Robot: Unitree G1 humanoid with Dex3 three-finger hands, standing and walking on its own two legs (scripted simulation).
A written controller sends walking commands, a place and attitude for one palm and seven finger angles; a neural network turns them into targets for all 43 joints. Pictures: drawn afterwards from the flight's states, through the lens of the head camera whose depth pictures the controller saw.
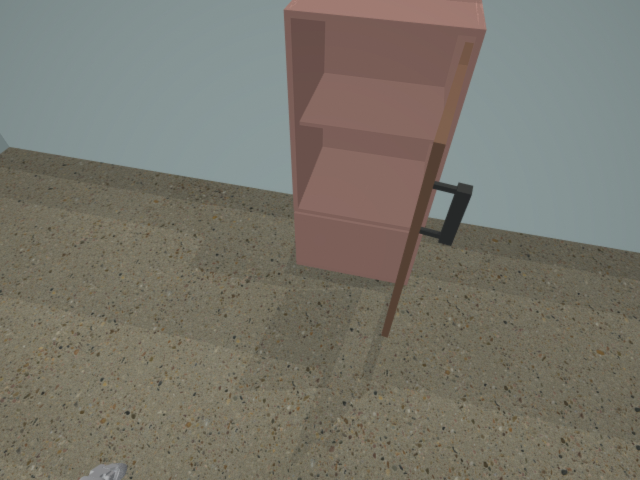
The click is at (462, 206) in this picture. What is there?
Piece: cupboard door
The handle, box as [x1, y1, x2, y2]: [419, 181, 472, 245]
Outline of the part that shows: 435,181 433,188 451,192 454,194 441,231 440,232 421,227 419,233 437,237 439,239 438,242 450,245 471,195 472,186 462,183 458,183 457,186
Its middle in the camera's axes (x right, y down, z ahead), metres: +0.22 -0.05 +0.71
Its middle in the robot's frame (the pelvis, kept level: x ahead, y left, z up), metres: +0.58 -0.19 -0.02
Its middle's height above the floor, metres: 0.75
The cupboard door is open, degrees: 82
